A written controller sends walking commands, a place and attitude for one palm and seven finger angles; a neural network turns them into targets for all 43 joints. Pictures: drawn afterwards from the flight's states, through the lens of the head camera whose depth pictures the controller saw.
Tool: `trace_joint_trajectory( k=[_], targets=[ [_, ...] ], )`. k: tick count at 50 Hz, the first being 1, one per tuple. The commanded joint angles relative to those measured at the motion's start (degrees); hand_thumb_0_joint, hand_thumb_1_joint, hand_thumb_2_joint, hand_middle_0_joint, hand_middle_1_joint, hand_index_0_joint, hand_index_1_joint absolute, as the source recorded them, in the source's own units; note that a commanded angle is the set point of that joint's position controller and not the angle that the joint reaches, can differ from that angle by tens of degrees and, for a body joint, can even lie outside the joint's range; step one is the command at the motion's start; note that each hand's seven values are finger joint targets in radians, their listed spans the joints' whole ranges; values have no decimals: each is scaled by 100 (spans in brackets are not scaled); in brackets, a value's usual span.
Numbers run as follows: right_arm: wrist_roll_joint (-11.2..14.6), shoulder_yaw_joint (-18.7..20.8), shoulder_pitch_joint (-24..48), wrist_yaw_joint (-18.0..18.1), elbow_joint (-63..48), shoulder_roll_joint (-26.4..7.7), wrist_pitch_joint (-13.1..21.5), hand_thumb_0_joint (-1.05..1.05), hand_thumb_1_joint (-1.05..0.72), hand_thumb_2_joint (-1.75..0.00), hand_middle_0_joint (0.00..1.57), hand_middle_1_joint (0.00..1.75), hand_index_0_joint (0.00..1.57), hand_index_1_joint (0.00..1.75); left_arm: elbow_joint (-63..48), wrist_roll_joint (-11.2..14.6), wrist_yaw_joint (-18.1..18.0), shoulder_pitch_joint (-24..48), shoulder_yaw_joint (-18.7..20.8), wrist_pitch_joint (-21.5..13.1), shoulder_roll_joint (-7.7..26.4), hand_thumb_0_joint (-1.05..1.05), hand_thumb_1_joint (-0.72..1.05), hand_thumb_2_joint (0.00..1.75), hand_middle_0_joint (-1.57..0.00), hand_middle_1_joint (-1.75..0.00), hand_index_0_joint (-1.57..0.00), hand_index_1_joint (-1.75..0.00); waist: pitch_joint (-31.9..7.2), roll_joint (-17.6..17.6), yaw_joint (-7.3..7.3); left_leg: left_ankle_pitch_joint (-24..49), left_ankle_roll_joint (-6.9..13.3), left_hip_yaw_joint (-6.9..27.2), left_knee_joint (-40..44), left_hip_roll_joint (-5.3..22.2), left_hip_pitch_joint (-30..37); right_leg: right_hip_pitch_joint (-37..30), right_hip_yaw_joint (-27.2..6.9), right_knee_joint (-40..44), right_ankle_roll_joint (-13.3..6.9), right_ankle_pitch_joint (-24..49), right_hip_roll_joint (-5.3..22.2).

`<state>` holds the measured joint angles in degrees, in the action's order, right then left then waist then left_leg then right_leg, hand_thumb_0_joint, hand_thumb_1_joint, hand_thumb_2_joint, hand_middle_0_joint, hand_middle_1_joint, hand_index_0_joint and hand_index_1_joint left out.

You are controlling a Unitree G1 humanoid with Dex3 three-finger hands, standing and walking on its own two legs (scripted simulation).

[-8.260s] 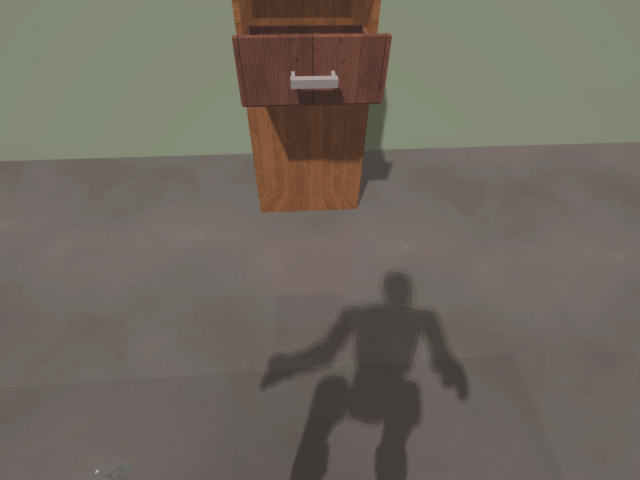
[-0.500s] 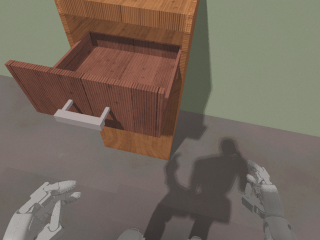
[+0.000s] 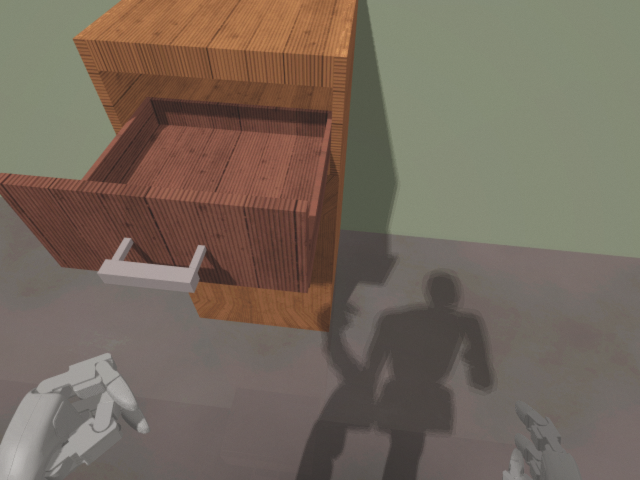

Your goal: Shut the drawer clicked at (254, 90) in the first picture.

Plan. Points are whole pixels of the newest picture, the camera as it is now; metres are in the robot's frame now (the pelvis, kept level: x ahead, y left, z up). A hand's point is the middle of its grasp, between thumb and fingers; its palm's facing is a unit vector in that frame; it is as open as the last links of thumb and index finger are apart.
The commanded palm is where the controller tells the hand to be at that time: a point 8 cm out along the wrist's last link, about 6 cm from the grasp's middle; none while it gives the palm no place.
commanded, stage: raise the hand and make a fist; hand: left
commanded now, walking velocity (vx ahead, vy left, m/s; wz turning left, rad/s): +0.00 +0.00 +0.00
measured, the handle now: (156, 262) +0.37 +0.25 +0.05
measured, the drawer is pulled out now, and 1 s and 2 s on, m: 0.29 0.29 0.29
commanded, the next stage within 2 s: bring the fist close to the handle in 0.88 s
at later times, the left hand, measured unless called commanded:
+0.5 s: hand (68, 385) +0.18 +0.23 +0.14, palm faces +0.05 -0.99 -0.13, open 3.2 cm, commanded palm +0.13 +0.28 +0.15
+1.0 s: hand (73, 388) +0.17 +0.23 +0.14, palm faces +0.07 -0.99 -0.13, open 3.2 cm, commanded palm +0.13 +0.28 +0.15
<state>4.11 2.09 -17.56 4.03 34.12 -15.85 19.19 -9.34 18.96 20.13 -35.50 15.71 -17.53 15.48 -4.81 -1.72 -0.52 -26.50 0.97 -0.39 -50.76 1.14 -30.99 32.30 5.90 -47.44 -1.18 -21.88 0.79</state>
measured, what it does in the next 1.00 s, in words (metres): stands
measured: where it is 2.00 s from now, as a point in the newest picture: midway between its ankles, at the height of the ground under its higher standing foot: outside the picture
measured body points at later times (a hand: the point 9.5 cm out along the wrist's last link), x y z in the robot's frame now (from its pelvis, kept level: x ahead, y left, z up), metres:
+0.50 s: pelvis +0.02 +0.01 +0.02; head +0.00 +0.01 +0.47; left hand +0.17 +0.29 +0.15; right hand +0.23 -0.18 -0.01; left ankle -0.01 +0.11 -0.70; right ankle +0.02 -0.11 -0.70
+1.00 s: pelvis +0.01 -0.01 +0.03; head -0.01 -0.03 +0.48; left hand +0.16 +0.28 +0.15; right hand +0.21 -0.24 -0.02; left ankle -0.01 +0.11 -0.70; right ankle +0.02 -0.11 -0.70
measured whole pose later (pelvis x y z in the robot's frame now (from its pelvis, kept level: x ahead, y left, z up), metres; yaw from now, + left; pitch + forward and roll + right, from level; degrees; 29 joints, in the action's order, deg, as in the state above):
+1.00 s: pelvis +0.01 -0.01 +0.03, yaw +0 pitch -1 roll -1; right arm 4.1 -3.0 -14.3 5.3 36.3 -15.2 24.0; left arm -11.4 20.8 23.4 -29.3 21.6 -5.7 18.1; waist -3.5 -3.6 -3.4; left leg -21.7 0.0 -0.1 -37.0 1.6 -14.7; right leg 16.1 6.2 -34.2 -1.8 -17.6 -0.4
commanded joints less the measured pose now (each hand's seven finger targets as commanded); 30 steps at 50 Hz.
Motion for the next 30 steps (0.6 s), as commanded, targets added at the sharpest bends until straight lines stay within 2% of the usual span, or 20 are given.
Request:
trace_joint_trajectory(
  k=[1,2,3,5,7,8,9,12,13,14,16,17,19,21,24,25,28,30],
  targets=[
    [-40,44,677,48,-1017,-490,653,0,-90,-90,20,30,20,30,-1724,86,-26,630,452,-561,967,0,90,90,-124,-143,-124,-143,-726,-227,-4,1174,42,308,1004,-99,407,-719,-360,895,-4,237,-97],
    [-74,23,714,43,-963,-504,635,0,-90,-90,20,30,20,30,-1754,53,-114,730,650,-515,1169,0,90,90,-126,-145,-126,-145,-667,-340,-56,1263,23,324,1044,-95,424,-810,-307,867,-32,369,-123],
    [-59,-5,714,37,-958,-469,625,0,-90,-90,20,30,20,30,-1790,43,-157,726,606,-475,1061,0,90,90,-128,-147,-128,-147,-659,-510,-69,1320,-4,325,1135,-95,543,-835,-229,856,-42,479,-131],
    [-43,-12,789,20,-980,-386,608,0,-90,-90,20,30,20,30,-1633,50,-251,449,715,-303,985,0,90,90,-132,-151,-132,-151,-622,-425,-165,1533,-54,332,1248,-77,628,-994,-118,863,-48,796,-144],
    [-44,-68,894,-4,-1015,-409,548,0,-90,-90,20,30,20,30,-1541,17,-230,447,601,-5,882,0,90,90,-136,-156,-136,-156,-492,-439,-201,1795,-73,340,1338,-73,725,-1150,-63,907,-63,1122,-168],
    [-26,-97,898,-14,-1027,-381,526,0,-90,-90,20,30,20,30,-1601,33,-176,511,398,145,699,0,90,90,-138,-158,-138,-158,-399,-513,-157,1945,-103,322,1391,-72,822,-1163,-19,924,-43,1312,-161],
    [-21,-104,935,-20,-1052,-367,511,0,-90,-90,20,30,20,30,-1528,35,-143,444,479,334,772,0,90,90,-140,-160,-140,-160,-378,-454,-219,1980,-121,327,1441,-59,819,-1219,-12,967,-37,1379,-166],
    [-13,-178,1067,-6,-1112,-386,473,0,-90,-90,20,30,20,30,-1523,17,1,471,403,798,782,0,90,90,-140,-160,-140,-160,-153,-185,-230,2117,-120,342,1578,-48,894,-1369,-6,1114,-41,1568,-207],
    [-2,-205,1039,-2,-1130,-386,460,0,-90,-90,20,30,20,30,-1666,26,52,577,349,887,773,0,90,90,-140,-160,-140,-160,-126,-100,-194,2103,-119,337,1633,-43,960,-1361,7,1165,-23,1589,-209],
    [-9,-212,1046,11,-1127,-397,443,0,-90,-90,20,30,20,30,-1726,33,55,650,550,957,962,0,90,90,-140,-160,-140,-160,-151,-45,-213,2101,-136,355,1683,-36,987,-1417,9,1199,-21,1588,-225],
    [-28,-259,1070,8,-1176,-373,465,0,-90,-90,20,30,20,30,-2030,42,48,635,608,1000,985,0,90,90,-140,-160,-140,-160,-206,-79,-258,2214,-162,377,1745,-34,1127,-1482,36,1229,-31,1629,-230],
    [-56,-280,1115,11,-1125,-382,472,0,-90,-90,20,30,20,30,-2110,79,26,718,670,995,1029,0,90,90,-140,-160,-140,-160,-203,-308,-269,2311,-178,359,1739,-60,1227,-1537,13,1260,-48,1718,-247],
    [-58,-298,1014,-16,-1099,-339,489,0,-90,-90,20,30,20,30,-2292,92,-16,650,819,938,1098,0,90,90,-140,-160,-140,-160,-334,-459,-290,2515,-243,353,1796,-45,1376,-1626,51,1303,-54,1793,-245],
    [-61,-321,1000,-31,-1080,-344,538,0,-90,-90,20,30,20,30,-2479,87,-48,805,657,861,965,0,90,90,-140,-160,-140,-160,-302,-468,-244,2419,-241,368,1840,-34,1454,-1582,67,1354,-40,1689,-241],
    [-55,-331,986,-14,-993,-375,616,0,-90,-90,20,30,20,30,-2471,123,-68,906,707,847,1014,0,90,90,-140,-160,-140,-160,-278,-527,-236,2259,-237,396,1935,-44,1546,-1636,49,1482,-47,1573,-239],
    [-43,-333,995,7,-961,-395,630,0,-90,-90,20,30,20,30,-2212,118,-39,905,646,900,957,0,90,90,-140,-160,-140,-160,-174,-313,-202,2121,-215,391,1957,-37,1512,-1601,48,1529,-34,1510,-237],
    [-7,-319,1054,63,-869,-456,602,0,-90,-90,20,30,20,30,-1724,113,67,921,560,1086,849,0,90,90,-140,-160,-140,-160,126,-73,-168,1777,-151,370,2045,-63,1361,-1547,7,1680,-19,1291,-228],
    [-7,-330,1128,80,-944,-459,626,0,-90,-90,20,30,20,30,-1757,109,113,875,664,1168,987,0,90,90,-140,-160,-140,-160,1,-91,-240,1752,-130,374,2087,-87,1367,-1666,-28,1693,-29,1265,-196]
  ],
)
